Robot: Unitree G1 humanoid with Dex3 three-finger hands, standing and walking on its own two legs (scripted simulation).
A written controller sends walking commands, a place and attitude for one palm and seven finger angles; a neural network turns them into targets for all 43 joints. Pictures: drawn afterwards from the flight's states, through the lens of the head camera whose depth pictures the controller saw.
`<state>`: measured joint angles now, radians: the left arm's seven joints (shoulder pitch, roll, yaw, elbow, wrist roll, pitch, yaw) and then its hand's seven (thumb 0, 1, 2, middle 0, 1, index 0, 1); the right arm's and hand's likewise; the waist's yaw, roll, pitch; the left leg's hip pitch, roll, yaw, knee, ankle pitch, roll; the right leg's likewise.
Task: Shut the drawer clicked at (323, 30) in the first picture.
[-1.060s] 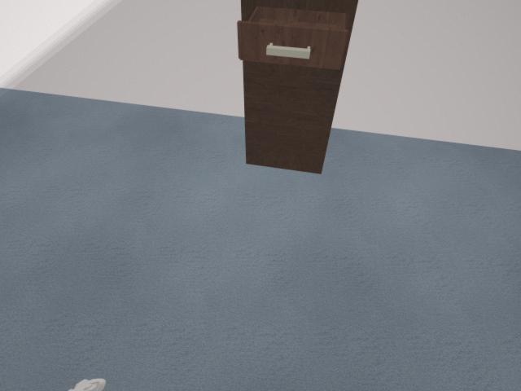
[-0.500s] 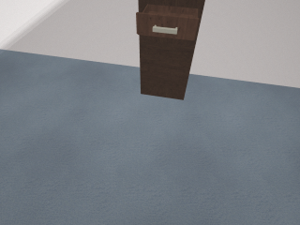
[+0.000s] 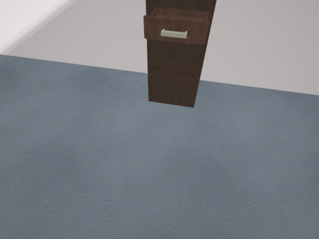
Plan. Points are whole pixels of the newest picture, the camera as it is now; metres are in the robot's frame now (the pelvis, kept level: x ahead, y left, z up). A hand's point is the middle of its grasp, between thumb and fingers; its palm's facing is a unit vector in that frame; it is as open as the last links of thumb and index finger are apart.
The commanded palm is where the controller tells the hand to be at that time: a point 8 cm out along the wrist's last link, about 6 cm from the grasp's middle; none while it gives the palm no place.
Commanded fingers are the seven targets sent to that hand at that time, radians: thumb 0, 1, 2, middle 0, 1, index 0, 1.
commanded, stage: look at it before walking up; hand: left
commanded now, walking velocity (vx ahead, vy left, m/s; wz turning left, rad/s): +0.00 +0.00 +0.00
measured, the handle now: (174, 32) +1.21 -0.02 -0.01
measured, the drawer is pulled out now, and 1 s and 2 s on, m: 0.17 0.17 0.17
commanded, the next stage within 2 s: walk to a spot facing it in 0.38 s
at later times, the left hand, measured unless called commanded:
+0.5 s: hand out of the picture +0.07 +0.25 -0.16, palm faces -0.03 -0.94 -0.33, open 7.4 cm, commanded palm none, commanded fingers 0.00 0.90 0.90 -0.20 -0.30 -0.20 -0.30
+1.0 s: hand out of the picture +0.04 +0.17 -0.19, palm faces -0.03 -0.99 -0.14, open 7.4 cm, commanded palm none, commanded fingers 0.00 0.90 0.90 -0.20 -0.30 -0.20 -0.30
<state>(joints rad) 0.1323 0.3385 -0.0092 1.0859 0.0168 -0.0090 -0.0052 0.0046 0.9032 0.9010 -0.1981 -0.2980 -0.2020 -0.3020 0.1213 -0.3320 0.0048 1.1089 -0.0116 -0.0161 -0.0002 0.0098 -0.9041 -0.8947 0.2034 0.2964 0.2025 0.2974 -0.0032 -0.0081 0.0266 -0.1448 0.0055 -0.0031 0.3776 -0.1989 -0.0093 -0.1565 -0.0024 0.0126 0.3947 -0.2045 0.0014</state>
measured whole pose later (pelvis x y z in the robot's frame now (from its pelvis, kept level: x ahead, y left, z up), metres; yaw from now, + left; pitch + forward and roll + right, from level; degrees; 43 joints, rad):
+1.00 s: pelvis +0.11 +0.00 -0.02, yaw -7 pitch +1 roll +0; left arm 0.47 0.13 0.03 1.09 0.04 -0.05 0.01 0.00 0.90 0.90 -0.20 -0.30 -0.20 -0.30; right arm 0.22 -0.19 -0.03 1.05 -0.01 -0.02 0.00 0.02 -0.91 -0.90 0.20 0.30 0.20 0.30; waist 0.05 -0.02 0.03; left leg -0.46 0.05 0.07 0.91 -0.49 -0.02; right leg -0.11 0.04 0.13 0.51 -0.42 -0.02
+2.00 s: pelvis +0.47 -0.09 -0.01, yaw -27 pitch -1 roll -2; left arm 0.25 0.18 0.04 1.04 0.02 -0.03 0.01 0.00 0.92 0.90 -0.20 -0.30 -0.20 -0.30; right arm 0.21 -0.16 -0.03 1.03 -0.02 -0.02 -0.01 0.00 -0.93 -0.90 0.20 0.30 0.20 0.30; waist 0.00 0.01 0.02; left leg -0.37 0.09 0.08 0.63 -0.20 -0.04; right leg -0.16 0.05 -0.13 0.46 -0.28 -0.05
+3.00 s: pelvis +0.52 -0.11 +0.00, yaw -9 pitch -1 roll +0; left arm 0.35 0.21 0.06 1.10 0.03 0.02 -0.02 0.01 0.91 0.90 -0.19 -0.30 -0.20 -0.30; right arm 0.31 -0.14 -0.02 1.04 -0.03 -0.04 -0.02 0.01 -0.91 -0.90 0.20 0.30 0.20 0.30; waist 0.02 -0.05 0.02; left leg -0.08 0.01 0.09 0.40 -0.30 0.02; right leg -0.45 -0.08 -0.08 0.98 -0.35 0.01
